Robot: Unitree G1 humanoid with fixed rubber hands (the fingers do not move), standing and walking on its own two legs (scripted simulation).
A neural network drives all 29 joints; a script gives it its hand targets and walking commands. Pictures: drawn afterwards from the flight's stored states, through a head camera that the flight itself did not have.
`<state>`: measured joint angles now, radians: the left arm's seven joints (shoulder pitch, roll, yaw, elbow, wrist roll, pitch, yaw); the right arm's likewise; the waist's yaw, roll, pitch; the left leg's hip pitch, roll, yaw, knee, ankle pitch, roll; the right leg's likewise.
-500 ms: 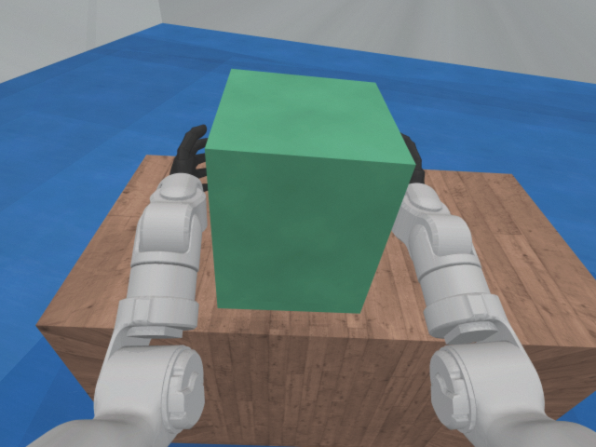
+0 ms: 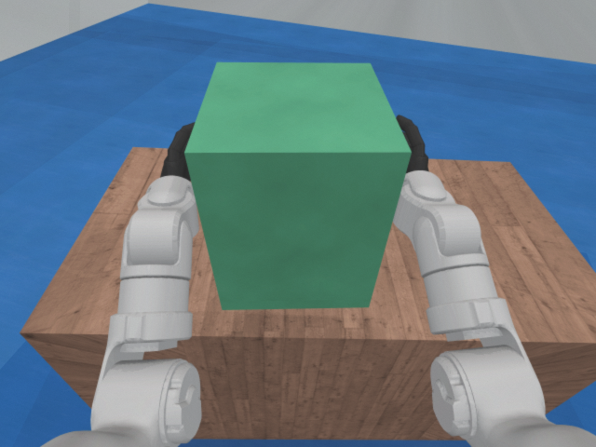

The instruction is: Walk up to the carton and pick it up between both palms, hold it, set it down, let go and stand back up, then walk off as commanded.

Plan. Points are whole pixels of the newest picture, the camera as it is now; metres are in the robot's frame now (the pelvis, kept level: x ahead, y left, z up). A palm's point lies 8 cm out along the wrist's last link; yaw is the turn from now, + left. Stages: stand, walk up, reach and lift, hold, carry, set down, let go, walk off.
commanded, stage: hold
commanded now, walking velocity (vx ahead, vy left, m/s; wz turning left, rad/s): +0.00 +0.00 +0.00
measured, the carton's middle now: (295, 188) +0.39 +0.00 +0.18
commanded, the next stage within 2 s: none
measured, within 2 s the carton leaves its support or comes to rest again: neither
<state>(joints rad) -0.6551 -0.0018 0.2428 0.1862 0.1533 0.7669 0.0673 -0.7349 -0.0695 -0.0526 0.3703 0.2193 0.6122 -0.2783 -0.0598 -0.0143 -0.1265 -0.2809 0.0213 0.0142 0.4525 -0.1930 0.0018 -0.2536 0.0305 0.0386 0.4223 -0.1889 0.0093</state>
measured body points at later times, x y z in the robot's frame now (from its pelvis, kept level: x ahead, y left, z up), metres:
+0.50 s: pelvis -0.03 +0.00 +0.00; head -0.08 +0.02 +0.44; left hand +0.35 +0.16 +0.19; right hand +0.36 -0.13 +0.19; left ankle +0.03 +0.12 -0.74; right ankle +0.02 -0.12 -0.74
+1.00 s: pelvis +0.00 +0.00 +0.00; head -0.04 +0.01 +0.45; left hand +0.39 +0.15 +0.19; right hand +0.39 -0.15 +0.21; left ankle +0.03 +0.12 -0.74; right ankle +0.02 -0.12 -0.74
